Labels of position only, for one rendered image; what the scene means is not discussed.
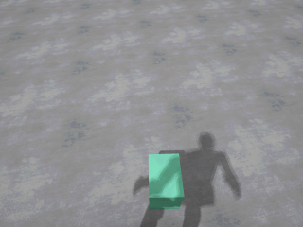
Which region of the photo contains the carton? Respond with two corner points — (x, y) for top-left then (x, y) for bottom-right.
(149, 153), (185, 210)

